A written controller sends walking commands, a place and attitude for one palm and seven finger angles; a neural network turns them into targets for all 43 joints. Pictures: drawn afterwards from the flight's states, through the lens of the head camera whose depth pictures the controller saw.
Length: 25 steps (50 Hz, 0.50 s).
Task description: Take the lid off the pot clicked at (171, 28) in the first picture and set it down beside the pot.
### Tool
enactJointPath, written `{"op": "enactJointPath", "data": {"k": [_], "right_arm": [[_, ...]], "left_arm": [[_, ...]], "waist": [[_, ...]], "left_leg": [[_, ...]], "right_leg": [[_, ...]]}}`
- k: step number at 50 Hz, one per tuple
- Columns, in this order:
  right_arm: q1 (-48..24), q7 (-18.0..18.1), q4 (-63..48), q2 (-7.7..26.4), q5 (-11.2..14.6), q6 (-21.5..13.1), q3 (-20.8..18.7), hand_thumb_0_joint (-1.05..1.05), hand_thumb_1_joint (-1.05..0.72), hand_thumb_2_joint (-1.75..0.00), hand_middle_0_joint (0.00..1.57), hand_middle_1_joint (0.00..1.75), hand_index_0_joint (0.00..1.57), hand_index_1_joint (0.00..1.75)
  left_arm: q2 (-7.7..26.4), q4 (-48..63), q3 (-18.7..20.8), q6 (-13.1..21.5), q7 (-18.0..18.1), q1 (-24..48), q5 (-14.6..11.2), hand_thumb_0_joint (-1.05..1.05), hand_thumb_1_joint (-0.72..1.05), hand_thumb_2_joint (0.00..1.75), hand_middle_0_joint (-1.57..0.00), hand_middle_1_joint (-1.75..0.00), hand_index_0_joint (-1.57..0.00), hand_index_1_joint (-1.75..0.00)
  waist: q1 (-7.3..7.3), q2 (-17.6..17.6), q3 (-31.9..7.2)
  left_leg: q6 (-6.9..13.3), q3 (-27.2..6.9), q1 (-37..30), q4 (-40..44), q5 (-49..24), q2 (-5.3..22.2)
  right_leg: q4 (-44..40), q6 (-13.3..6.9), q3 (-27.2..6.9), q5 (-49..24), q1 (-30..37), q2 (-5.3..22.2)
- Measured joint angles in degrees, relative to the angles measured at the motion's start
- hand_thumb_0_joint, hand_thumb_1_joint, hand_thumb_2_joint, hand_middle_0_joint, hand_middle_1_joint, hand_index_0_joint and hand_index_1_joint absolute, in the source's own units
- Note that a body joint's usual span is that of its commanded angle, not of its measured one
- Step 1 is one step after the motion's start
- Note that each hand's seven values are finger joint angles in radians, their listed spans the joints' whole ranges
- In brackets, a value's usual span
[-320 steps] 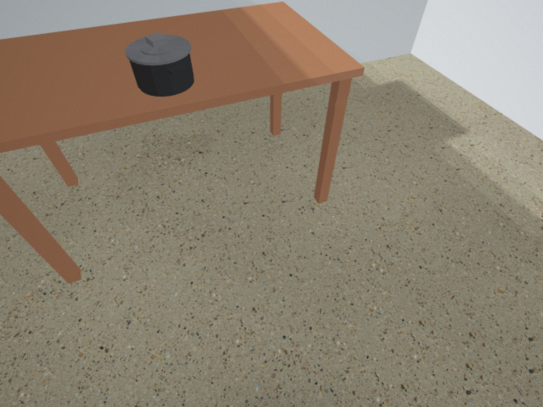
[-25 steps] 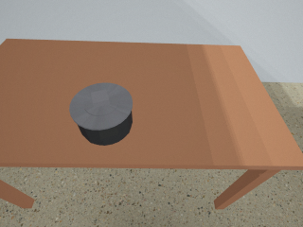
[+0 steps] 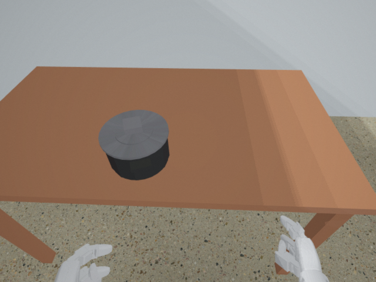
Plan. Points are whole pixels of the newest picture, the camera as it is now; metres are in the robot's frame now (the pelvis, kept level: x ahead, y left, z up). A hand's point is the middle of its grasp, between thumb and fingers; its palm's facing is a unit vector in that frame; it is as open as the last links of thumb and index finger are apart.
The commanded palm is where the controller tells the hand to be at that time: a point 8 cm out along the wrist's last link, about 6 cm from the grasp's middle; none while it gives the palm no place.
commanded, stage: lift the closed hand beside the body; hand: left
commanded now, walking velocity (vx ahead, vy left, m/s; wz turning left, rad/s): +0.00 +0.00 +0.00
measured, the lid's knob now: (132, 125) +0.47 +0.19 +0.08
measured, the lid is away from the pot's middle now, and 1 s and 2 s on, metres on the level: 0.00 0.00 0.00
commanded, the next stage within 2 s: raise the hand higher, near the body in 0.26 s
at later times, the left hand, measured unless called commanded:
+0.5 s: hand (74, 278) +0.13 +0.23 +0.00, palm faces +0.21 -0.91 -0.36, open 3.1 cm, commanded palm +0.09 +0.27 +0.03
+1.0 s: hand (64, 244) +0.17 +0.23 +0.07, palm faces +0.25 -0.89 -0.38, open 3.1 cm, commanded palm +0.12 +0.28 +0.10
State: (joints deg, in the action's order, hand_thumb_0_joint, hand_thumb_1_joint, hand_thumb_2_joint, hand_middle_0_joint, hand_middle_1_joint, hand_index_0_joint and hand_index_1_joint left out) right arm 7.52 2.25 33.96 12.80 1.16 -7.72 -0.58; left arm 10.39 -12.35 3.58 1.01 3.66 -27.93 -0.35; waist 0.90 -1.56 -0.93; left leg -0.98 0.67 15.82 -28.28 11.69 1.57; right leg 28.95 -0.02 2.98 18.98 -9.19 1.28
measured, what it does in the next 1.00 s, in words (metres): stands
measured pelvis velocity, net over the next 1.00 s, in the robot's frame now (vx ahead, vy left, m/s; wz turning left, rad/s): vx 0.01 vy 0.01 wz -0.01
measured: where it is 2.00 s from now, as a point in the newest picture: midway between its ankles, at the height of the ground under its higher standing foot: outside the picture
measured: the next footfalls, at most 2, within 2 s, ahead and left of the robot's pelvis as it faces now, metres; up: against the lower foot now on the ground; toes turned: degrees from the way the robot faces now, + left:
none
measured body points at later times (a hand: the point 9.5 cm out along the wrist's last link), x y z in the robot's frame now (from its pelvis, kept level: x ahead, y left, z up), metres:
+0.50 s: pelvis +0.00 +0.00 +0.00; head +0.00 -0.01 +0.45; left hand +0.12 +0.28 +0.02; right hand +0.17 -0.21 -0.09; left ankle +0.04 +0.13 -0.74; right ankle -0.04 -0.11 -0.74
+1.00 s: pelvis +0.01 +0.01 +0.01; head +0.01 -0.01 +0.46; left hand +0.15 +0.28 +0.09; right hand +0.22 -0.19 -0.07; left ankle +0.04 +0.13 -0.74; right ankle -0.04 -0.11 -0.74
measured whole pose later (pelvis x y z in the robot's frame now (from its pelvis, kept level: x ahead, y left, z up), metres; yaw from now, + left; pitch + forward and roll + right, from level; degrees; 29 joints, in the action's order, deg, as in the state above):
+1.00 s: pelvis +0.01 +0.01 +0.01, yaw +0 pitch -3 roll +0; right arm 8.9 3.8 33.5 11.2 0.0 -7.0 1.7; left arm 15.7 17.7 8.7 3.8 3.4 -36.6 -1.2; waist 4.0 -2.6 1.9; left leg -0.2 1.4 9.9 -24.6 11.5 1.0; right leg 22.6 0.8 2.5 17.0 -2.3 1.7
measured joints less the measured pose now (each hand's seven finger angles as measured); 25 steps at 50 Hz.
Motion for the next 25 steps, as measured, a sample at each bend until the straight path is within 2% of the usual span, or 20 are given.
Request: {"op": "enactJointPath", "data": {"k": [6, 13, 18, 25], "right_arm": [[0.09, 1.96, -2.52, 0.77, -0.41, 0.52, 0.45, 0.00, -0.90, -0.90, 0.20, 0.30, 0.20, 0.30], [2.46, 2.71, -0.52, -0.47, -0.71, 1.16, 1.48, 0.01, -0.90, -0.90, 0.20, 0.30, 0.20, 0.30], [3.97, 2.72, 1.59, -1.60, -0.77, 1.39, 1.84, 0.01, -0.90, -0.90, 0.20, 0.30, 0.20, 0.30], [4.72, 2.48, 2.92, -1.62, -0.84, 0.61, 1.58, 0.01, -0.90, -0.90, 0.20, 0.30, 0.20, 0.30]], "left_arm": [[1.32, 4.61, 0.87, 0.90, -0.29, -2.12, -0.95, 0.01, 0.90, 0.90, -0.88, -1.04, -0.88, -1.04], [2.13, 8.27, 1.82, 1.02, -0.23, -4.22, -1.17, 0.01, 0.90, 0.90, -1.15, -1.33, -1.14, -1.33], [2.71, 10.82, 2.70, 1.19, -0.28, -6.13, -0.95, 0.01, 0.90, 0.90, -1.24, -1.44, -1.23, -1.43], [3.36, 15.71, 2.98, 1.58, -0.26, -8.68, -0.48, 0.01, 0.90, 0.90, -1.28, -1.49, -1.28, -1.48]], "waist": [[1.79, 0.30, 1.47], [2.03, -0.05, 2.34], [1.58, -0.43, 2.57], [1.38, -1.01, 2.71]], "left_leg": [[-0.27, -1.16, -0.05, 0.10, -0.65, 0.57], [-0.36, -1.12, -1.37, 0.81, -0.76, 0.62], [-0.16, -0.50, -2.27, 1.36, -0.61, 0.44], [0.33, 0.40, -3.23, 1.96, -0.33, 0.04]], "right_leg": [[-1.09, -0.55, 1.08, -0.87, 0.84, -0.76], [-2.23, -0.55, 1.04, -1.24, 2.31, -0.84], [-2.72, -0.27, 0.47, -1.27, 2.98, -0.59], [-3.45, 0.27, -0.35, -1.36, 3.71, -0.10]]}}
